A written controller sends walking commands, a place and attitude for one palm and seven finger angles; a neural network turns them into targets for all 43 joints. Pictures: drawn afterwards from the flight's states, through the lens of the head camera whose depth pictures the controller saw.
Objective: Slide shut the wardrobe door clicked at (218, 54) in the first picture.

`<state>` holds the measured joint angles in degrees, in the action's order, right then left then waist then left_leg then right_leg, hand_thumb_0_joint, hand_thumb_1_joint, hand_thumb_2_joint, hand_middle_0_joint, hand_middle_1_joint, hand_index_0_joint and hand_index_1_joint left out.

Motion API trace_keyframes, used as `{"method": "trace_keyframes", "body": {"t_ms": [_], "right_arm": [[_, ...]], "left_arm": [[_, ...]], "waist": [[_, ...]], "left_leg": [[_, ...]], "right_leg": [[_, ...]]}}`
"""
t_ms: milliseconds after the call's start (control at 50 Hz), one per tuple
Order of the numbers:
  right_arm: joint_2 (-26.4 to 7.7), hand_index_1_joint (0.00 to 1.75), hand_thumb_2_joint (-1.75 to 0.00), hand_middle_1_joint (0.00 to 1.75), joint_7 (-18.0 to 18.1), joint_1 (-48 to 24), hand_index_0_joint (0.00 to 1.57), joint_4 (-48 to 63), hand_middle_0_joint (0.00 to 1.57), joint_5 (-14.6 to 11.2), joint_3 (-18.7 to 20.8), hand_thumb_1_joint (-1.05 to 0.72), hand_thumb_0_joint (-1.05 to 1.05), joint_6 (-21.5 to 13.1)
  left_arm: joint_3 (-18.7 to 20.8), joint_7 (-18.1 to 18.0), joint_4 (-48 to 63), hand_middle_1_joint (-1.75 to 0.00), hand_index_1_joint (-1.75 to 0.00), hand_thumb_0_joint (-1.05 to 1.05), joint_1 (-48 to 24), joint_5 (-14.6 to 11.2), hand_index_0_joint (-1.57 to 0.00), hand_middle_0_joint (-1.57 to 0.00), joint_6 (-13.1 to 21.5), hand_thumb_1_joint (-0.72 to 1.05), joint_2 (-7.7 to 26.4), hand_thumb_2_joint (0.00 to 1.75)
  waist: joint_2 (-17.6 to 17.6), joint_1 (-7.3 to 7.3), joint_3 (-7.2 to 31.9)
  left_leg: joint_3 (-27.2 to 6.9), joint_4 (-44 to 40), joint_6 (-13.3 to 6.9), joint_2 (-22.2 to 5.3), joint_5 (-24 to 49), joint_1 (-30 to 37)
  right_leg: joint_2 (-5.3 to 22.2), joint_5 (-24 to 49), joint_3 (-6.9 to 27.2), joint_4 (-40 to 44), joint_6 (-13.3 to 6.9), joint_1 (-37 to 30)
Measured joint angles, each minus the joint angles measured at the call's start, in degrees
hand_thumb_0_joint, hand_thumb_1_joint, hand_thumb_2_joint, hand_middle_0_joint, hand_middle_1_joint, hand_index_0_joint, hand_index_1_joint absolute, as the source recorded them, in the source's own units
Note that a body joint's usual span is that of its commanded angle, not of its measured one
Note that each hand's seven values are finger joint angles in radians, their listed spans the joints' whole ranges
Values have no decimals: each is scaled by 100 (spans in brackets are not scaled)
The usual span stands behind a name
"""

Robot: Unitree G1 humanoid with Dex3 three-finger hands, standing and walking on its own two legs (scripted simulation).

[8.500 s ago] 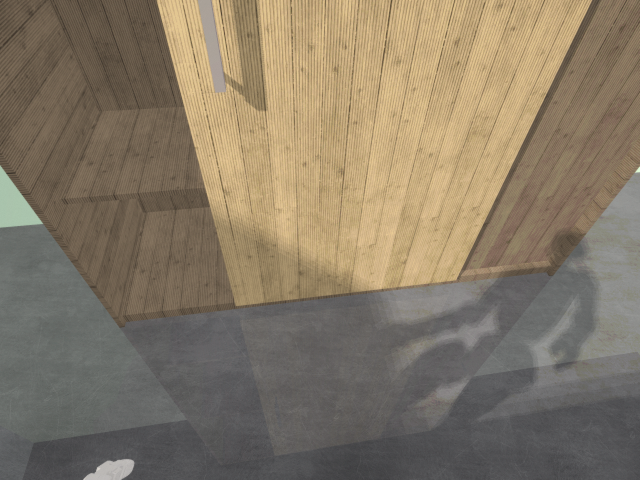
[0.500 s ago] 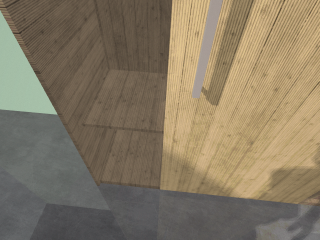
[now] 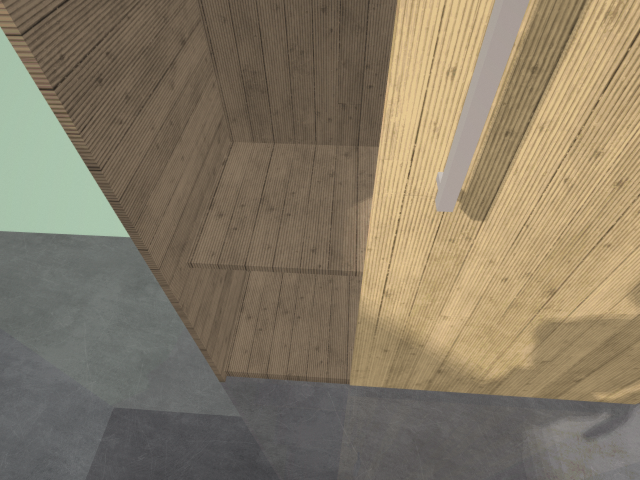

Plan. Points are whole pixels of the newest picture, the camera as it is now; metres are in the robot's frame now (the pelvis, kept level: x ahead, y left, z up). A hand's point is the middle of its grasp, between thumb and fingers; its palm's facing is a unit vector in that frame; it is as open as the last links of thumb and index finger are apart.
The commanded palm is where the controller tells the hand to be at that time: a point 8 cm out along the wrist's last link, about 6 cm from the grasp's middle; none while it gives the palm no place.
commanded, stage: come to a stop and stand still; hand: right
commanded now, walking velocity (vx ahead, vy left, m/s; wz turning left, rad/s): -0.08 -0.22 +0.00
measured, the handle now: (480, 74) +0.45 -0.13 +0.28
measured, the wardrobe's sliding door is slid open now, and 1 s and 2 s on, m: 0.39 0.39 0.39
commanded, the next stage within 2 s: look again from close up in 1.40 s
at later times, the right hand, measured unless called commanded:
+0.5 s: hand out of the picture +0.03 -0.16 -0.17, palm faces +0.03 +0.96 -0.27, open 7.4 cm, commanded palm none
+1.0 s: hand out of the picture +0.06 -0.14 -0.16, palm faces +0.00 +0.97 -0.24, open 7.3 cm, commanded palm none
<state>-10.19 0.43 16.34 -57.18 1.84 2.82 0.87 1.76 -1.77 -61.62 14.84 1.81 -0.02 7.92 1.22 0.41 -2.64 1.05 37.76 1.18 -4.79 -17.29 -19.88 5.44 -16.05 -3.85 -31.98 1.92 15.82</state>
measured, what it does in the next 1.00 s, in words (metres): steps on the spot: left foot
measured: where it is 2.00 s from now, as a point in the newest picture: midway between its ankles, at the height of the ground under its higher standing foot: outside the picture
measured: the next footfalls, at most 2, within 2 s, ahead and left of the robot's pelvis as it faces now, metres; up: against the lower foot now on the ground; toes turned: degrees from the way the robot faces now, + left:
left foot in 0.02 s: +0.07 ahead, +0.18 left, +0.00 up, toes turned +1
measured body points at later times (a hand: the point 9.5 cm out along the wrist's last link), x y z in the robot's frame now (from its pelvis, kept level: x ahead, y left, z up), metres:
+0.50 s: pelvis +0.00 +0.03 -0.01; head +0.01 +0.06 +0.44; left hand +0.07 +0.27 -0.16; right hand +0.03 -0.21 -0.15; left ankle +0.03 +0.18 -0.73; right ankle +0.00 -0.10 -0.73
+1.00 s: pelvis +0.02 +0.05 +0.00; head +0.04 +0.07 +0.45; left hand +0.01 +0.27 -0.16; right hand +0.06 -0.19 -0.14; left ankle +0.03 +0.18 -0.73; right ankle +0.00 -0.10 -0.73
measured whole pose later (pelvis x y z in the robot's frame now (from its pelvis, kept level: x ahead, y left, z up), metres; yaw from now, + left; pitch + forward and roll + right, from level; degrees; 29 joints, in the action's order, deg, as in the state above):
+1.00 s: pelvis +0.02 +0.05 +0.00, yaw +0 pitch -1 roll -1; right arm -9.6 1.0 12.7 -60.8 0.8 0.1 -0.3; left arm -0.4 -0.5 -61.3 17.9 1.1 0.5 10.2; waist -1.3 0.7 -3.3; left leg 0.7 31.6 1.3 -3.7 -15.9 -15.0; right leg 2.1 -16.2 -3.1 -27.2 2.0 10.1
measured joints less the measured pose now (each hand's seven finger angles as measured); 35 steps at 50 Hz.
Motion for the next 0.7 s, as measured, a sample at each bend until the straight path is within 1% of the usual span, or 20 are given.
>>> {"method": "trace_keyframes", "body": {"t_ms": [20, 40, 80, 100, 140, 180, 200, 260, 320, 340, 360, 400, 440, 480, 540, 620, 700], "right_arm": [[-88, 30, -90, 30, 8, 13, 20, 19, 20, -14, -15, -93, 1, -90], [-114, 30, -90, 30, 30, -26, 20, -38, 20, -20, -20, -93, 1, -150], [-47, 30, -90, 30, 30, -99, 20, -163, 20, -27, -68, -93, 1, -132], [-3, 30, -90, 30, 24, -110, 20, -194, 20, -32, -90, -93, 1, -120], [76, 30, -90, 30, 29, -145, 20, -206, 20, -34, -116, -92, 1, -93], [117, 30, -90, 30, 72, -212, 20, -170, 20, -32, -92, -93, 1, -58], [104, 30, -90, 30, 86, -250, 20, -144, 20, -41, -67, -93, 1, -41], [29, 30, -90, 30, 100, -352, 20, -80, 20, -63, -1, -93, 1, 38], [-29, 30, -90, 30, 93, -457, 20, -23, 20, -67, 4, -92, 1, 107], [-39, 30, -90, 30, 92, -484, 20, -9, 20, -65, 3, -92, 0, 110], [-39, 30, -90, 30, 92, -497, 20, 2, 20, -59, 0, -92, 0, 101], [0, 30, -90, 30, 162, -437, 20, 2, 20, -75, -91, -92, 0, -4], [0, 30, -90, 30, 152, -316, 20, 16, 20, -72, -161, -91, 0, -35], [2, 30, -90, 30, 132, -234, 20, 4, 20, -60, -205, -91, 0, 13], [3, 30, -90, 30, 103, -173, 20, -7, 20, -59, -241, -91, 0, 54], [-46, 30, -90, 30, 72, -121, 20, -1, 20, -73, -260, -91, 0, 15], [-67, 30, -90, 30, 49, -137, 20, -31, 20, -83, -272, -91, 0, -11]], "left_arm": [[1, 25, 8, -30, -30, 0, 44, -18, -20, -20, -27, 91, -19, 89], [6, 48, -5, -30, -30, 0, 42, -41, -20, -20, -65, 91, -4, 89], [36, 84, -23, -30, -30, 0, 38, -71, -20, -20, -132, 91, 88, 89], [50, 90, -15, -30, -30, 0, 49, -82, -20, -20, -156, 91, 132, 89], [69, 88, 24, -30, -30, 0, 63, -105, -20, -20, -175, 91, 195, 89], [75, 81, 80, -30, -30, 0, 68, -122, -20, -20, -165, 91, 235, 89], [76, 76, 96, -30, -30, 0, 52, -126, -20, -20, -158, 91, 230, 89], [66, 69, 166, -30, -30, 0, -14, -113, -20, -20, -146, 91, 183, 89], [58, 51, 287, -30, -30, 0, -78, -92, -20, -20, -129, 91, 161, 89], [52, 50, 311, -30, -30, 0, -106, -88, -20, -20, -132, 91, 155, 89], [46, 55, 324, -30, -30, 0, -137, -87, -20, -20, -141, 91, 155, 89], [41, 120, 440, -30, -30, 0, -188, -122, -20, -20, -164, 90, 224, 89], [47, 171, 655, -30, -30, 0, -190, -92, -20, -20, -187, 90, 273, 89], [39, 200, 819, -30, -30, 0, -159, -67, -20, -20, -139, 91, 315, 89], [13, 195, 925, -30, -30, 0, -99, -54, -20, -20, -77, 91, 369, 89], [-46, 204, 872, -30, -30, 0, -29, -52, -20, -20, -73, 92, 411, 89], [-103, 208, 723, -30, -30, 0, 69, -45, -20, -20, -46, 92, 421, 89]], "waist": [[85, 4, 34], [77, -8, 31], [-89, 22, 28], [-149, 29, 55], [-198, 36, 79], [-195, 17, 52], [-143, -11, 13], [74, -92, -98], [106, -117, -188], [84, -125, -220], [37, -135, -238], [-162, -127, -207], [-229, -57, -120], [-284, -4, -40], [-416, 0, 55], [-439, -22, 142], [-423, -21, 147]], "left_leg": [[-94, -470, -9, -82, 238, 162], [-118, -479, 46, -80, 280, 156], [-37, -304, 162, -13, 127, 170], [-14, -303, 181, 10, 83, 193], [16, -352, 173, 22, 69, 237], [41, -361, 146, 25, 77, 246], [26, -335, 141, 12, 71, 239], [-76, -284, 134, -63, 75, 224], [-100, -194, 12, -63, 42, 171], [-92, -192, 21, -49, 43, 179], [-69, -228, 83, -23, 96, 202], [0, -285, 106, 91, 167, 201], [-9, -158, 80, 62, 108, 126], [-36, -53, 64, 11, 32, 95], [-58, -86, 68, 13, 45, 122], [-90, -203, 82, 11, 100, 168], [-99, -358, 76, 26, 165, 214]], "right_leg": [[-42, -84, 10, -137, 63, 54], [-29, -191, 42, -287, 106, 101], [-47, -355, 248, -368, 39, 71], [-88, -428, 283, -387, 9, 51], [-215, -489, 245, -405, -24, 9], [-348, -371, 148, -250, -46, -73], [-398, -213, 141, -150, -83, -120], [-488, -127, 48, 39, -129, -251], [-502, -95, 33, 61, -145, -253], [-488, -91, 47, 38, -140, -246], [-456, -96, 72, 0, -125, -229], [-330, -173, 135, -216, -75, -92], [-357, -226, 133, -313, -71, -32], [-409, -220, 112, -313, -71, -49], [-413, -216, 90, -268, -102, -92], [-423, -130, 54, -72, -93, -189], [-417, -43, 35, 135, -78, -267]]}}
